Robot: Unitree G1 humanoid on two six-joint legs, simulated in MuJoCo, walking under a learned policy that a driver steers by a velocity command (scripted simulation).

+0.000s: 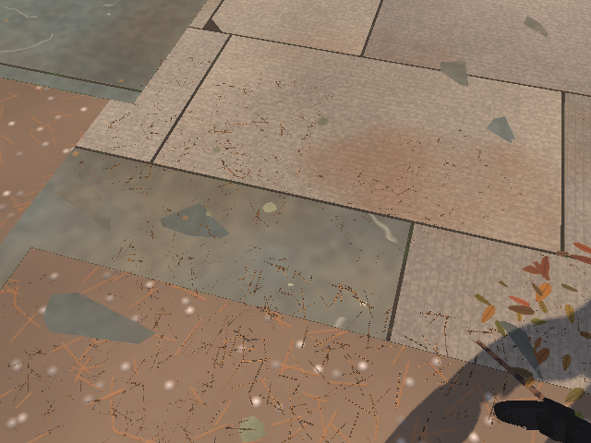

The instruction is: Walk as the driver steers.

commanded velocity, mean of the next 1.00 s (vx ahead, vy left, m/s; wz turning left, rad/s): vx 0.50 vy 0.00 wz -0.60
